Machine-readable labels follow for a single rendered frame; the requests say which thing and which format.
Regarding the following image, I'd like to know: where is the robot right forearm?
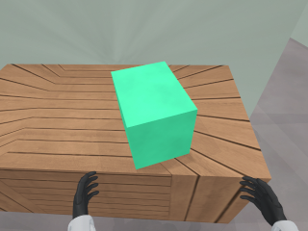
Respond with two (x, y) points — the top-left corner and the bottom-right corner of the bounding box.
(270, 219), (298, 231)

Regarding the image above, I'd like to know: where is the robot left hand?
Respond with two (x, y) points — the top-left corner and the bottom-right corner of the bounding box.
(72, 171), (99, 219)

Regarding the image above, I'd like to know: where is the carton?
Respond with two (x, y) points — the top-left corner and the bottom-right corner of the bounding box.
(111, 61), (198, 169)

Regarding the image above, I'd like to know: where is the pedestal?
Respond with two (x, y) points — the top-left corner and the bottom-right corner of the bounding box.
(0, 64), (271, 224)

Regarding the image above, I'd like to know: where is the robot left forearm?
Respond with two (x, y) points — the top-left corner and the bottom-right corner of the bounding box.
(67, 215), (96, 231)

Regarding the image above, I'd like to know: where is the robot right hand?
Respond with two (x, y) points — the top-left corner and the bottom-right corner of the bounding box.
(239, 176), (287, 226)

